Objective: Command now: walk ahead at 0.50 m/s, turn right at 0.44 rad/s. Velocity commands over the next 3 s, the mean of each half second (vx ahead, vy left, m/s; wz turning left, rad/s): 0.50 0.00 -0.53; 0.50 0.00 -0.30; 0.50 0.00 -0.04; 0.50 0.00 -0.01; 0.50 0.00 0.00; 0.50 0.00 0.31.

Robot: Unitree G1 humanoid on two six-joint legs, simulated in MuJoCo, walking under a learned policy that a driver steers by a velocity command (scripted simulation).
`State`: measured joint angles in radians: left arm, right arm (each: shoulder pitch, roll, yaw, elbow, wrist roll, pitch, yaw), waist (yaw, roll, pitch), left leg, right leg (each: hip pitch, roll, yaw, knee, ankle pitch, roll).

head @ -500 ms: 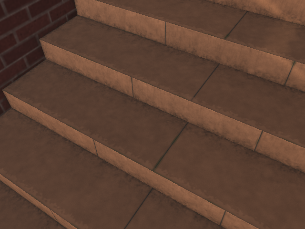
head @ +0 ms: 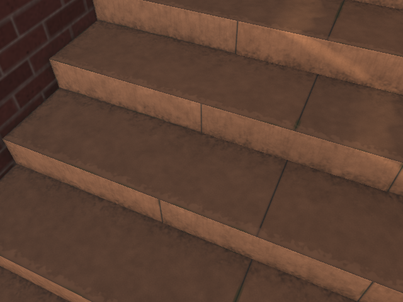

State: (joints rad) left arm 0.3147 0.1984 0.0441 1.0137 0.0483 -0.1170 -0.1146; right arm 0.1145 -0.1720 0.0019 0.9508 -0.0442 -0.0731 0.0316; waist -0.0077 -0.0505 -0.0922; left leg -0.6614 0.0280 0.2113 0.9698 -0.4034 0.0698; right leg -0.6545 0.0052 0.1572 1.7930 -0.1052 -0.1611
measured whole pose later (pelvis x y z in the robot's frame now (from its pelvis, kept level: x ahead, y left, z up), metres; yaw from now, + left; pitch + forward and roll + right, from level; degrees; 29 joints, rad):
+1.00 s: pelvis +0.62 -0.03 +0.25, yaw -24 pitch +6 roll +1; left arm 0.29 0.22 0.05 1.05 0.04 -0.11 -0.08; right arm 0.13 -0.18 0.02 0.95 -0.05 -0.07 0.03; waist -0.02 -0.03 -0.14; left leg -0.73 -0.01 0.14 1.02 -0.39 0.09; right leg -0.63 0.08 0.24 1.58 0.00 -0.14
